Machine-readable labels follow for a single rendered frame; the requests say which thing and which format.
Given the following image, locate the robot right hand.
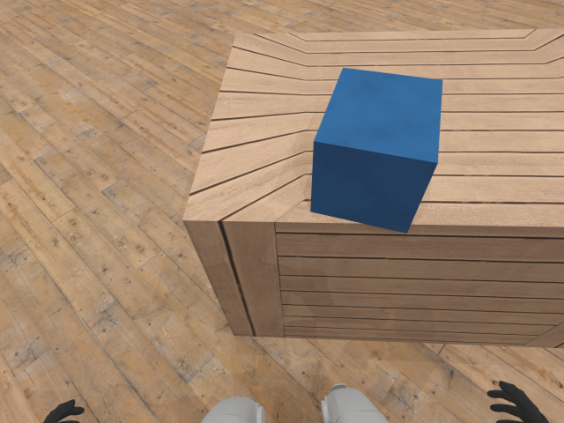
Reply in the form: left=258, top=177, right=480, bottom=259
left=487, top=381, right=549, bottom=423

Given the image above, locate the pedestal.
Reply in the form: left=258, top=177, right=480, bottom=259
left=182, top=28, right=564, bottom=348

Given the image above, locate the robot left hand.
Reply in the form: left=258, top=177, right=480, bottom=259
left=43, top=399, right=85, bottom=423

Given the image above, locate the robot right shin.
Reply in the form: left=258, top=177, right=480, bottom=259
left=330, top=384, right=347, bottom=392

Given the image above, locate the carton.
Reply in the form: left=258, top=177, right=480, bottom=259
left=310, top=68, right=443, bottom=234

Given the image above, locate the right robot thigh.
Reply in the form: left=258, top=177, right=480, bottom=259
left=321, top=388, right=389, bottom=423

